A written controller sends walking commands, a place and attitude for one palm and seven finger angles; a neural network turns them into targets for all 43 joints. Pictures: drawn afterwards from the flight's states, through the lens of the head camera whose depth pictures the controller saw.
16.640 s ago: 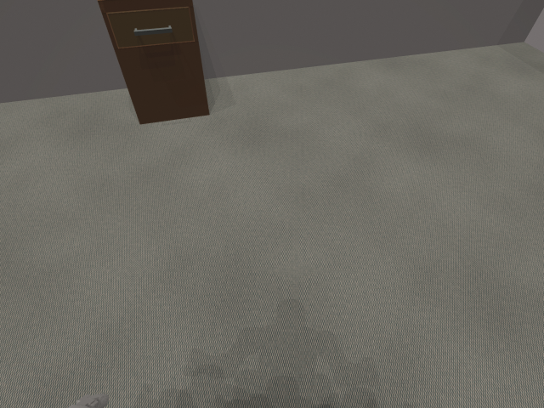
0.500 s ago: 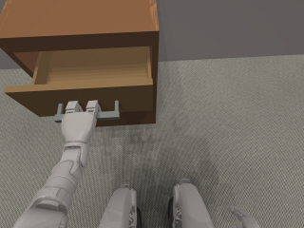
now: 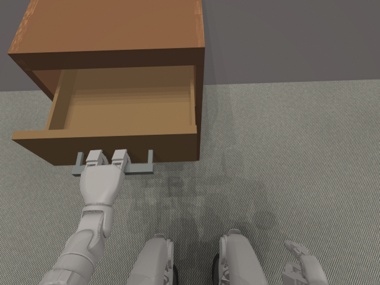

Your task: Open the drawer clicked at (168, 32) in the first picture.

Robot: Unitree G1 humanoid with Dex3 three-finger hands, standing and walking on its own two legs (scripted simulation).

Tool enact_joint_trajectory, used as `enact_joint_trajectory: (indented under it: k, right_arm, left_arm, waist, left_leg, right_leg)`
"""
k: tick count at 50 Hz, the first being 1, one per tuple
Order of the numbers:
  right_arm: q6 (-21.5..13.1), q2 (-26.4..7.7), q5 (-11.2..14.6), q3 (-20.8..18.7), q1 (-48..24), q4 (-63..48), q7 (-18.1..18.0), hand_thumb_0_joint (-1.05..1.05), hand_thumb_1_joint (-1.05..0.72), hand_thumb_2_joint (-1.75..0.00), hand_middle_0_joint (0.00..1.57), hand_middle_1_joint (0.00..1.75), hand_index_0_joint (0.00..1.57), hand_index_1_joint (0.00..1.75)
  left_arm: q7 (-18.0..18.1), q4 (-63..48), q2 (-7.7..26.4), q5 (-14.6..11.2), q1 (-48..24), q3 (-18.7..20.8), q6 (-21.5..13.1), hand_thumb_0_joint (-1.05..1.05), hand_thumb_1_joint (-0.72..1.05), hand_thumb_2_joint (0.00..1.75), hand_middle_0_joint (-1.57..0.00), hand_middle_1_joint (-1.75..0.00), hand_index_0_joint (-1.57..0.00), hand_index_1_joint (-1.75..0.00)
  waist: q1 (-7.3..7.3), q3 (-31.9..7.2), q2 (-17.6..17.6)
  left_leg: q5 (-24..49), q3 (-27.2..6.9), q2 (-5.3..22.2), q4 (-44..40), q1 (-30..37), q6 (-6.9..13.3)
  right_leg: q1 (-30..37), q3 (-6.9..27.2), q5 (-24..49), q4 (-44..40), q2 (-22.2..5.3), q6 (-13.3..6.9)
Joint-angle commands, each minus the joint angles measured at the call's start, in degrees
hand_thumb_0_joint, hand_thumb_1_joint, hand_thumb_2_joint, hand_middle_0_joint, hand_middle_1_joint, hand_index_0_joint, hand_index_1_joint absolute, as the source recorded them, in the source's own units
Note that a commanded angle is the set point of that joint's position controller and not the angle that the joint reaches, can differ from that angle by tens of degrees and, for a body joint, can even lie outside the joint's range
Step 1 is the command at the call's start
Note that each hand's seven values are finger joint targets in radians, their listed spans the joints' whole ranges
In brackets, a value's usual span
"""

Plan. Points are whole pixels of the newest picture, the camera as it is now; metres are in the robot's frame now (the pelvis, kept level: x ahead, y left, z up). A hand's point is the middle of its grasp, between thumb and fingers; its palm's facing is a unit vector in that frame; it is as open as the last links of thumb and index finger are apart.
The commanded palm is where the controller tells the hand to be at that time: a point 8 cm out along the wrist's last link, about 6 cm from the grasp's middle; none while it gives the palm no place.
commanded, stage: pull the drawer open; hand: left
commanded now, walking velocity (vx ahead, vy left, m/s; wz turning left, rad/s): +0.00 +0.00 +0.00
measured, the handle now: (114, 162) +0.38 +0.20 -0.07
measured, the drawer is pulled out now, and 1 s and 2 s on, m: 0.18 0.30 0.30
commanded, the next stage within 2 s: open the thumb to release the handle in 1.10 s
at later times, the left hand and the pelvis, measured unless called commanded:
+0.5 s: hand (109, 216) +0.26 +0.20 -0.09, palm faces -0.09 -0.06 -0.99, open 5.4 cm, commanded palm +0.23 +0.20 -0.04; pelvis +0.00 -0.01 +0.00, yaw +0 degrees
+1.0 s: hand (106, 240) +0.21 +0.19 -0.09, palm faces -0.11 -0.08 -0.99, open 5.5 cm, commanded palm +0.17 +0.20 -0.04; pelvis +0.00 -0.02 -0.02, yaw +0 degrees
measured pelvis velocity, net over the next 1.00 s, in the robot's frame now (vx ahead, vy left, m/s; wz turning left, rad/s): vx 0.00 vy -0.02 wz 0.01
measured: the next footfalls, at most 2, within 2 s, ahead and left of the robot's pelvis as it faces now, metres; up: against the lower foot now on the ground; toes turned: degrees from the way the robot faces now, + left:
none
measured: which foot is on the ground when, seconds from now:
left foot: down 0.00-1.00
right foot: down 0.00-1.00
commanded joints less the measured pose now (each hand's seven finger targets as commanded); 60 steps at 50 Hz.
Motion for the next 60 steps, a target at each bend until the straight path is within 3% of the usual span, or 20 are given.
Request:
enact_joint_trajectory:
  k: [1, 12, 15, 18, 20, 25, 27, 32, 33, 35, 38, 46, 51, 58, 59, 60]
  right_arm:
    - [-1.74, -7.29, -0.17, -2.28, 2.07, -6.13, -0.77, 0.0, -0.9, -0.9, 0.2, 0.3, 0.2, 0.3]
    - [-2.01, -6.74, -0.32, -1.76, -0.07, -8.25, -1.38, 0.0, -0.9, -0.9, 0.2, 0.3, 0.2, 0.3]
    - [-2.34, -6.64, -0.57, -1.65, -0.55, -8.42, -1.74, 0.0, -0.9, -0.9, 0.2, 0.3, 0.2, 0.3]
    - [-2.7, -6.47, -0.71, -1.49, -1.18, -8.85, -1.86, 0.0, -0.9, -0.9, 0.2, 0.3, 0.2, 0.3]
    - [-2.76, -6.36, -0.75, -1.4, -1.63, -9.17, -1.88, 0.0, -0.9, -0.9, 0.2, 0.3, 0.2, 0.3]
    - [-3.3, -6.11, -0.95, -1.14, -2.34, -9.9, -2.15, 0.0, -0.9, -0.9, 0.2, 0.3, 0.2, 0.3]
    - [-3.56, -5.96, -0.9, -1.0, -2.39, -10.07, -2.37, 0.0, -0.9, -0.9, 0.2, 0.3, 0.2, 0.3]
    - [-4.17, -5.52, -1.04, -0.64, -3.24, -10.37, -2.56, 0.0, -0.9, -0.9, 0.2, 0.3, 0.2, 0.3]
    - [-4.23, -5.48, -1.04, -0.52, -3.1, -10.62, -2.64, 0.0, -0.9, -0.9, 0.2, 0.3, 0.2, 0.3]
    - [-4.37, -5.45, -1.12, -0.53, -3.29, -10.75, -2.65, 0.0, -0.9, -0.9, 0.2, 0.3, 0.2, 0.3]
    - [-4.53, -5.16, -1.15, -0.19, -3.81, -11.46, -2.68, 0.0, -0.9, -0.9, 0.2, 0.3, 0.2, 0.3]
    - [-5.06, -4.94, -1.61, 0.09, -4.48, -12.16, -2.83, 0.0, -0.9, -0.9, 0.2, 0.3, 0.2, 0.3]
    - [-5.27, -4.61, -1.55, 0.1, -4.63, -12.49, -2.87, 0.0, -0.9, -0.9, 0.2, 0.3, 0.2, 0.3]
    - [-5.26, -3.91, -1.43, 0.15, -5.11, -12.79, -2.82, 0.0, -0.9, -0.9, 0.2, 0.3, 0.2, 0.3]
    - [-5.2, -3.98, -1.52, 0.25, -4.95, -12.8, -2.72, 0.0, -0.9, -0.9, 0.2, 0.3, 0.2, 0.3]
    - [-4.96, -5.44, -1.84, 0.01, -4.26, -11.07, -2.93, 0.0, -0.9, -0.9, 0.2, 0.3, 0.2, 0.3]
  left_arm:
    - [1.66, -9.36, 6.1, -0.86, -0.57, 2.87, 0.78, 0.0, 0.9, 0.9, -0.4, -1.35, -0.4, -1.35]
    - [0.88, -16.5, 4.04, -0.74, 9.86, 0.59, 0.97, 0.0, 0.9, 0.9, -0.4, -1.35, -0.4, -1.35]
    - [1.03, -18.19, 4.9, -0.52, 11.3, 1.51, 0.43, 0.0, 0.9, 0.9, -0.4, -1.35, -0.4, -1.35]
    - [1.32, -20.01, 5.98, -0.21, 14.96, 2.86, 0.03, 0.0, 0.9, 0.9, -0.4, -1.35, -0.4, -1.35]
    - [1.22, -21.15, 4.71, -0.39, 15.65, 1.49, 0.06, 0.0, 0.9, 0.9, -0.4, -1.35, -0.4, -1.35]
    - [1.33, -23.7, 5.66, -0.52, 19.58, 2.43, -0.15, 0.0, 0.9, 0.9, -0.4, -1.35, -0.4, -1.35]
    - [1.18, -23.67, 6.18, -0.92, 21.59, 3.35, -0.28, 0.0, 0.9, 0.9, -0.4, -1.35, -0.4, -1.35]
    - [1.2, -25.46, 6.44, -0.92, 24.89, 3.76, -1.13, 0.0, 0.9, 0.9, -0.4, -1.35, -0.4, -1.35]
    - [1.31, -25.37, 7.75, -0.96, 26.56, 5.55, -1.23, 0.0, 0.9, 0.9, -0.4, -1.35, -0.4, -1.35]
    - [1.16, -26.37, 6.87, -1.11, 27.29, 4.66, -1.36, 0.0, 0.9, 0.9, -0.4, -1.35, -0.4, -1.35]
    - [1.1, -27.94, 7.66, -1.37, 31.26, 5.7, -1.64, 0.0, 0.9, 0.9, -0.4, -1.35, -0.4, -1.35]
    - [0.85, -30.54, 7.18, -1.25, 35.62, 5.24, -2.89, 0.0, 0.9, 0.9, -0.4, -1.35, -0.4, -1.35]
    - [0.54, -30.66, 7.43, -1.45, 39.16, 5.95, -3.47, 0.0, 0.9, 0.9, -0.4, -1.35, -0.4, -1.35]
    - [0.03, -31.53, 8.11, -2.07, 43.56, 7.62, -4.3, 0.0, 0.9, 0.9, -0.4, -1.35, -0.4, -1.35]
    - [0.06, -31.88, 7.68, -1.9, 43.8, 7.08, -4.54, 0.0, 0.9, 0.9, -0.4, -1.35, -0.4, -1.35]
    - [0.94, -33.5, 9.33, -0.49, 26.5, 5.55, -4.25, 0.0, 0.9, 0.9, -0.4, -1.35, -0.4, -1.35]
  waist:
    - [0.33, -23.87, -2.52]
    - [0.73, -22.09, -3.57]
    - [0.74, -22.1, -4.53]
    - [1.84, -22.01, -2.78]
    - [1.18, -21.38, -3.25]
    - [1.69, -21.35, -2.84]
    - [1.79, -20.36, -5.0]
    - [2.23, -20.49, -3.91]
    - [2.81, -19.94, -3.72]
    - [2.45, -20.11, -4.71]
    - [3.36, -20.13, -3.33]
    - [3.3, -19.18, -4.12]
    - [4.12, -18.98, -4.82]
    - [5.06, -19.8, -5.59]
    - [4.99, -20.41, -5.16]
    - [0.21, -18.21, -4.71]
  left_leg:
    - [18.31, -3.05, -1.94, -10.09, 13.78, -0.06]
    - [17.51, -2.94, -1.96, -9.77, 14.14, 0.04]
    - [17.16, -2.69, -1.92, -8.77, 13.07, 0.12]
    - [18.1, -2.88, -2.0, -8.8, 13.48, -0.16]
    - [16.3, -2.61, -2.01, -8.35, 12.93, -0.01]
    - [15.91, -2.4, -2.07, -7.69, 12.4, -0.08]
    - [14.61, -2.23, -2.16, -7.33, 10.82, -0.08]
    - [13.57, -1.98, -2.28, -6.31, 9.43, -0.09]
    - [13.99, -2.12, -2.25, -6.48, 9.26, -0.24]
    - [13.37, -1.99, -2.22, -5.82, 8.68, -0.13]
    - [13.87, -2.02, -2.25, -6.1, 8.8, -0.27]
    - [11.49, -1.99, -2.29, -4.77, 7.12, -0.28]
    - [10.91, -2.0, -2.45, -4.53, 6.16, -0.38]
    - [12.31, -2.07, -2.6, -4.31, 5.09, -0.56]
    - [12.68, -1.93, -2.68, -4.21, 5.45, -0.58]
    - [10.88, -2.34, -1.86, -2.22, 4.43, -0.19]
  right_leg:
    - [20.63, 2.15, 15.05, -9.28, 1.62, -0.48]
    - [20.81, 2.31, 15.13, -9.57, 1.64, -0.56]
    - [20.99, 2.82, 15.66, -9.25, 1.55, -0.47]
    - [20.76, 2.7, 16.4, -8.55, 1.63, -0.89]
    - [20.09, 2.88, 14.65, -9.04, 1.45, -0.61]
    - [20.34, 3.42, 14.91, -8.84, 1.31, -0.63]
    - [21.07, 3.93, 14.09, -9.18, 1.26, -0.46]
    - [21.01, 4.97, 13.67, -8.92, 1.1, -0.45]
    - [21.0, 4.81, 13.58, -8.56, 1.33, -0.74]
    - [20.87, 5.21, 13.74, -8.6, 1.12, -0.45]
    - [21.33, 5.28, 14.16, -8.32, 1.2, -0.85]
    - [19.52, 6.36, 11.76, -8.05, 0.89, -0.63]
    - [19.61, 6.86, 10.83, -7.72, 0.97, -0.74]
    - [22.11, 8.35, 15.26, -6.96, 1.06, -0.95]
    - [21.72, 8.31, 15.83, -6.53, 1.09, -0.87]
    - [16.52, 8.2, 13.67, -6.82, 0.5, -0.25]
